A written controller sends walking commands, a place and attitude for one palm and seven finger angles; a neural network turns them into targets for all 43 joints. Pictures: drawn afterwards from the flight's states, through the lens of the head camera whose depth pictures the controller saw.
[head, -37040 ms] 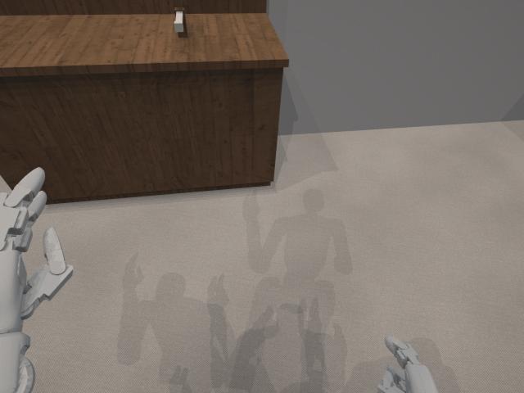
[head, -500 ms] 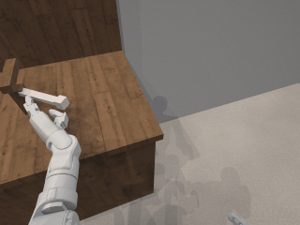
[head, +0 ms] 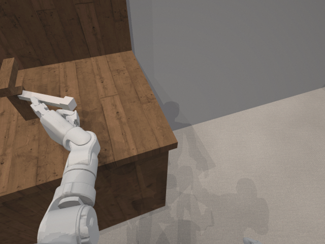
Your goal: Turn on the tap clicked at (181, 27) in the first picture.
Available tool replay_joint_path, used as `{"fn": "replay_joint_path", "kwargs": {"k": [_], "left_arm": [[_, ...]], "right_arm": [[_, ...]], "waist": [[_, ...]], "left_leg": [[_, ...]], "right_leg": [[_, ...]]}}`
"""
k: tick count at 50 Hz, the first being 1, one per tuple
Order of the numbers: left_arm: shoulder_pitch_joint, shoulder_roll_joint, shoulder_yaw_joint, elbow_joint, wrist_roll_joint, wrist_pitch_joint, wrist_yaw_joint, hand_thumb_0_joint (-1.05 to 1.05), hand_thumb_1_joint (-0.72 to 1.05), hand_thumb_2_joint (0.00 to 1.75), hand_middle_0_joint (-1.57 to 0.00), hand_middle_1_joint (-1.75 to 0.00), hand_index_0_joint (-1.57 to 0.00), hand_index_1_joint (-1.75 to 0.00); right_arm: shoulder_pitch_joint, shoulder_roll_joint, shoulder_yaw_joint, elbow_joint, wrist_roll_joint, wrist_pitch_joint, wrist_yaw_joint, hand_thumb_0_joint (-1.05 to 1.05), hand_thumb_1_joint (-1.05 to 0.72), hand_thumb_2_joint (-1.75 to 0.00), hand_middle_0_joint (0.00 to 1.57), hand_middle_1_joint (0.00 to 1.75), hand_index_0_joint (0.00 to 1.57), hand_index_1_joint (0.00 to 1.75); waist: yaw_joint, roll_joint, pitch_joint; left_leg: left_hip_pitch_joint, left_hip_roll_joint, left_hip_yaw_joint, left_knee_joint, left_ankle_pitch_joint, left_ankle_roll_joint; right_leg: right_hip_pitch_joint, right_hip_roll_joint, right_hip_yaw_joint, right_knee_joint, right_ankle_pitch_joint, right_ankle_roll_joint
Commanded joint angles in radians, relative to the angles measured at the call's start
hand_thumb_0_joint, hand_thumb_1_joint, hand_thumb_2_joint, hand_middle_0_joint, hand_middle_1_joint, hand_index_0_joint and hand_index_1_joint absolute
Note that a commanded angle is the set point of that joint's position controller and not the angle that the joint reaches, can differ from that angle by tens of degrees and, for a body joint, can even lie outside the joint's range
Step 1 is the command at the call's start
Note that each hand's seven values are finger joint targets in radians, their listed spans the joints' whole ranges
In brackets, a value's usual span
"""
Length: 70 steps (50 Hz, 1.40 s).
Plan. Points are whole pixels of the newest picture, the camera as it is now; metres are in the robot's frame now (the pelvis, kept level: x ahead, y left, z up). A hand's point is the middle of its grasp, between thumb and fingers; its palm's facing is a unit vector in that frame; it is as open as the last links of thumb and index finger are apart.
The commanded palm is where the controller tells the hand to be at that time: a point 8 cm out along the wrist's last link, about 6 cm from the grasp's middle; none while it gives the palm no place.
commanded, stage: push the lever round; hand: left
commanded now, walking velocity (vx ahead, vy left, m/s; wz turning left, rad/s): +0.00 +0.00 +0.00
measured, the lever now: (68, 104) +0.44 +0.26 +0.11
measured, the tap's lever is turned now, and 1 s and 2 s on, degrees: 55 86 86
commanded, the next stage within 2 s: lift the hand up off the lever in 1.00 s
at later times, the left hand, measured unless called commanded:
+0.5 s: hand (87, 103) +0.46 +0.22 +0.09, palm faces +0.86 -0.50 -0.11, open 8.3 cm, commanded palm +0.41 +0.23 +0.10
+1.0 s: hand (89, 98) +0.48 +0.22 +0.09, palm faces +0.87 -0.48 -0.13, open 8.5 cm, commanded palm +0.45 +0.22 +0.10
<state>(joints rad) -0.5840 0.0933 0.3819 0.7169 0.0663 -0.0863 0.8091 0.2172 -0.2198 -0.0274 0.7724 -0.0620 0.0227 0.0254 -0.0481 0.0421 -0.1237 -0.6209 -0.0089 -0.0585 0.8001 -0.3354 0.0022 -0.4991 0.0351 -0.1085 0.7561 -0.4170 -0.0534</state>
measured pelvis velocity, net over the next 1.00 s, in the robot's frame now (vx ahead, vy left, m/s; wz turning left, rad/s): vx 0.00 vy -0.02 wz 0.00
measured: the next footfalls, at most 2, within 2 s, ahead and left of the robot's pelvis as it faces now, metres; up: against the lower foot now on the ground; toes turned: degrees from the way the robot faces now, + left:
none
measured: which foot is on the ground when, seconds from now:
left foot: down 0.00-1.00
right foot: down 0.00-1.00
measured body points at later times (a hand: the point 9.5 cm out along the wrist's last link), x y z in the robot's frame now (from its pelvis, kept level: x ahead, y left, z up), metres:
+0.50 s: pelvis -0.01 -0.01 -0.01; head +0.04 -0.01 +0.44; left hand +0.41 +0.24 +0.10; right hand +0.04 -0.26 -0.14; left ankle +0.04 +0.11 -0.71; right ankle -0.02 -0.09 -0.71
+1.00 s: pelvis +0.00 -0.02 -0.01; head +0.06 -0.02 +0.44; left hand +0.43 +0.24 +0.10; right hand +0.02 -0.28 -0.14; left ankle +0.04 +0.11 -0.71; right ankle -0.02 -0.09 -0.71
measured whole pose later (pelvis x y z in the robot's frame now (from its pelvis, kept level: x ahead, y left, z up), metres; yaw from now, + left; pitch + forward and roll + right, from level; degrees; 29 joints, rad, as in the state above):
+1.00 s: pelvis +0.00 -0.02 -0.01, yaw +0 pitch +15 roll -1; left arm -0.89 0.25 0.54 1.12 0.17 -0.17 0.94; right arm 0.33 -0.24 -0.03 0.80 -0.10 0.03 0.07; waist -0.14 0.04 -0.15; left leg -0.74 0.01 -0.08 0.83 -0.34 -0.02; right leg -0.62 0.06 -0.13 0.79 -0.43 -0.08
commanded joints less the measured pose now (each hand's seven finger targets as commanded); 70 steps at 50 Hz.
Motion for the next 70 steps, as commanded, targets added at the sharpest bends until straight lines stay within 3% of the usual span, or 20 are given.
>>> {"fn": "replay_joint_path", "kwargs": {"k": [1, 3, 7, 8, 9, 13, 16, 18, 20, 28, 30, 33, 42, 47, 50, 53, 55, 63, 69, 70], "left_arm": [[-0.470, 0.174, -0.023, -0.155, 0.045, -0.053, 0.025, 0.00, 0.90, 0.90, -0.15, -0.15, -0.15, -0.15], [-0.484, 0.208, 0.016, -0.123, 0.055, -0.053, 0.038, 0.00, 0.90, 0.90, -0.15, -0.15, -0.15, -0.15], [-0.563, 0.176, -0.016, -0.076, 0.067, -0.059, 0.054, 0.00, 0.90, 0.90, -0.15, -0.15, -0.15, -0.15], [-0.571, 0.206, 0.011, -0.057, 0.075, -0.060, 0.061, 0.00, 0.90, 0.90, -0.15, -0.15, -0.15, -0.15], [-0.610, 0.170, -0.027, -0.055, 0.078, -0.063, 0.061, 0.00, 0.90, 0.90, -0.15, -0.15, -0.15, -0.15], [-0.672, 0.185, -0.010, -0.011, 0.096, -0.074, 0.086, 0.00, 0.90, 0.90, -0.15, -0.15, -0.15, -0.15], [-0.709, 0.185, -0.014, 0.059, 0.104, -0.075, 0.096, 0.00, 0.90, 0.90, -0.15, -0.15, -0.15, -0.15], [-0.721, 0.260, 0.045, 0.097, 0.110, -0.078, 0.100, 0.00, 0.90, 0.90, -0.15, -0.15, -0.15, -0.15], [-0.756, 0.267, 0.038, 0.089, 0.116, -0.089, 0.099, 0.00, 0.90, 0.90, -0.15, -0.15, -0.15, -0.15], [-0.734, 0.374, 0.117, 0.173, 0.131, -0.093, 0.089, 0.00, 0.90, 0.90, -0.15, -0.15, -0.15, -0.15], [-0.757, 0.359, 0.095, 0.173, 0.136, -0.094, 0.084, 0.00, 0.90, 0.90, -0.15, -0.15, -0.15, -0.15], [-0.744, 0.398, 0.130, 0.171, 0.135, -0.102, 0.080, 0.00, 0.90, 0.90, -0.15, -0.15, -0.15, -0.15], [-0.796, 0.377, 0.088, 0.200, 0.136, -0.110, 0.068, 0.00, 0.90, 0.90, -0.15, -0.15, -0.15, -0.15], [-0.848, 0.420, 0.107, 0.183, 0.136, -0.125, 0.072, 0.00, 0.90, 0.90, -0.15, -0.15, -0.15, -0.15], [-0.872, 0.402, 0.081, 0.210, 0.141, -0.130, 0.066, 0.00, 0.90, 0.90, -0.15, -0.15, -0.15, -0.15], [-0.884, 0.449, 0.111, 0.203, 0.148, -0.131, 0.065, 0.00, 0.90, 0.90, -0.15, -0.15, -0.15, -0.15], [-0.902, 0.428, 0.080, 0.209, 0.154, -0.130, 0.061, 0.00, 0.90, 0.90, -0.15, -0.15, -0.15, -0.15], [-0.950, 0.425, 0.061, 0.177, 0.162, -0.134, 0.060, 0.00, 0.90, 0.90, -0.15, -0.15, -0.15, -0.15], [-0.897, 0.388, 0.064, 0.224, 0.128, -0.106, 0.059, 0.00, 0.90, 0.90, -0.15, -0.15, -0.15, -0.15], [-0.846, 0.415, 0.103, 0.273, 0.117, -0.089, 0.059, 0.00, 0.90, 0.90, -0.15, -0.15, -0.15, -0.15]], "right_arm": [[-0.013, -0.133, -0.042, -0.103, -0.008, -0.023, -0.002, 0.00, -0.90, -0.90, 0.20, 0.30, 0.20, 0.30], [-0.004, -0.136, -0.044, -0.091, -0.011, -0.018, 0.000, 0.00, -0.90, -0.90, 0.20, 0.30, 0.20, 0.30], [0.005, -0.133, -0.041, -0.090, -0.018, -0.019, 0.010, 0.00, -0.90, -0.90, 0.20, 0.30, 0.20, 0.30], [0.007, -0.137, -0.045, -0.078, -0.018, -0.016, 0.010, 0.00, -0.90, -0.90, 0.20, 0.30, 0.20, 0.30], [0.010, -0.133, -0.041, -0.080, -0.019, -0.017, 0.014, 0.00, -0.90, -0.90, 0.20, 0.30, 0.20, 0.30], [0.032, -0.136, -0.046, -0.060, -0.030, -0.023, 0.021, 0.00, -0.90, -0.90, 0.20, 0.30, 0.20, 0.30], [0.050, -0.137, -0.045, -0.056, -0.035, -0.028, 0.026, 0.00, -0.90, -0.90, 0.20, 0.30, 0.20, 0.30], [0.060, -0.144, -0.046, -0.048, -0.037, -0.023, 0.022, 0.00, -0.90, -0.90, 0.20, 0.30, 0.20, 0.30], [0.081, -0.142, -0.047, -0.055, -0.039, -0.022, 0.022, 0.00, -0.90, -0.90, 0.20, 0.30, 0.20, 0.30], [0.130, -0.151, -0.047, -0.057, -0.042, -0.007, 0.024, 0.00, -0.90, -0.90, 0.20, 0.30, 0.20, 0.30], [0.141, -0.150, -0.045, -0.061, -0.041, -0.006, 0.026, 0.00, -0.90, -0.90, 0.20, 0.30, 0.20, 0.30], [0.153, -0.155, -0.047, -0.061, -0.042, -0.005, 0.028, 0.00, -0.90, -0.90, 0.20, 0.30, 0.20, 0.30], [0.176, -0.159, -0.047, -0.056, -0.042, -0.008, 0.034, 0.00, -0.90, -0.90, 0.20, 0.30, 0.20, 0.30], [0.188, -0.164, -0.048, -0.049, -0.044, -0.011, 0.033, 0.00, -0.90, -0.90, 0.20, 0.30, 0.20, 0.30], [0.192, -0.163, -0.045, -0.041, -0.044, -0.012, 0.031, 0.00, -0.90, -0.90, 0.20, 0.30, 0.20, 0.30], [0.194, -0.168, -0.045, -0.041, -0.045, -0.012, 0.027, 0.00, -0.90, -0.90, 0.20, 0.30, 0.20, 0.30], [0.199, -0.164, -0.044, -0.041, -0.043, -0.012, 0.026, 0.00, -0.90, -0.90, 0.20, 0.30, 0.20, 0.30], [0.190, -0.162, -0.040, -0.040, -0.045, -0.022, 0.029, 0.00, -0.90, -0.90, 0.20, 0.30, 0.20, 0.30], [0.192, -0.157, -0.036, -0.041, -0.043, -0.024, 0.036, 0.00, -0.90, -0.90, 0.20, 0.30, 0.20, 0.30], [0.198, -0.161, -0.036, -0.042, -0.042, -0.021, 0.036, 0.00, -0.90, -0.90, 0.20, 0.30, 0.20, 0.30]], "waist": [[-0.035, -0.040, -0.290], [-0.031, -0.031, -0.268], [-0.052, -0.029, -0.270], [-0.053, -0.006, -0.255], [-0.066, 0.011, -0.253], [-0.072, 0.025, -0.290], [-0.087, -0.022, -0.288], [-0.082, -0.016, -0.287], [-0.085, -0.019, -0.336], [-0.088, -0.033, -0.339], [-0.100, -0.022, -0.332], [-0.092, -0.019, -0.332], [-0.126, -0.002, -0.314], [-0.131, 0.003, -0.361], [-0.145, -0.001, -0.338], [-0.143, -0.001, -0.354], [-0.153, 0.005, -0.353], [-0.156, 0.064, -0.363], [-0.145, 0.048, -0.346], [-0.133, 0.005, -0.337]], "left_leg": [[0.203, -0.003, -0.003, -0.058, 0.235, 0.020], [0.187, -0.003, -0.008, -0.062, 0.219, 0.020], [0.176, -0.003, -0.007, -0.057, 0.187, 0.025], [0.177, 0.001, -0.013, -0.061, 0.171, 0.022], [0.183, 0.000, -0.015, -0.063, 0.165, 0.022], [0.188, 0.001, -0.021, -0.051, 0.167, 0.020], [0.158, 0.000, -0.016, -0.047, 0.136, 0.029], [0.126, -0.002, -0.012, -0.043, 0.116, 0.032], [0.130, -0.004, -0.007, -0.039, 0.141, 0.035], [0.068, -0.005, 0.008, -0.023, 0.164, 0.045], [0.070, -0.004, 0.014, -0.023, 0.167, 0.046], [0.066, -0.006, 0.013, -0.027, 0.170, 0.048], [0.077, -0.002, 0.011, -0.023, 0.157, 0.052], [0.085, -0.003, 0.009, -0.017, 0.167, 0.053], [0.087, -0.002, 0.007, -0.020, 0.167, 0.054], [0.075, -0.003, 0.011, -0.017, 0.172, 0.055], [0.084, 0.000, 0.010, -0.017, 0.175, 0.055], [0.123, 0.001, 0.002, -0.023, 0.164, 0.054], [0.102, -0.004, 0.002, -0.031, 0.150, 0.051], [0.072, -0.006, 0.002, -0.033, 0.138, 0.051]], "right_leg": [[0.039, -0.024, 0.053, -0.121, 0.308, 0.030], [0.030, -0.023, 0.053, -0.125, 0.285, 0.028], [0.001, -0.023, 0.053, -0.124, 0.252, 0.032], [-0.018, -0.022, 0.051, -0.126, 0.223, 0.028], [-0.036, -0.022, 0.050, -0.123, 0.210, 0.028], [-0.060, -0.019, 0.048, -0.111, 0.200, 0.027], [-0.069, -0.018, 0.049, -0.112, 0.180, 0.034], [-0.058, -0.022, 0.061, -0.117, 0.171, 0.035], [-0.031, -0.023, 0.063, -0.111, 0.205, 0.038], [0.023, -0.032, 0.081, -0.112, 0.311, 0.054], [0.018, -0.033, 0.083, -0.115, 0.326, 0.058], [0.036, -0.032, 0.085, -0.119, 0.346, 0.060], [-0.007, -0.026, 0.087, -0.128, 0.323, 0.063], [0.007, -0.027, 0.091, -0.120, 0.345, 0.066], [-0.015, -0.023, 0.086, -0.120, 0.328, 0.064], [0.008, -0.028, 0.093, -0.116, 0.361, 0.067], [-0.008, -0.025, 0.089, -0.114, 0.348, 0.066], [-0.032, -0.017, 0.089, -0.125, 0.300, 0.058], [-0.010, -0.019, 0.089, -0.135, 0.311, 0.064], [0.013, -0.023, 0.090, -0.139, 0.321, 0.070]]}}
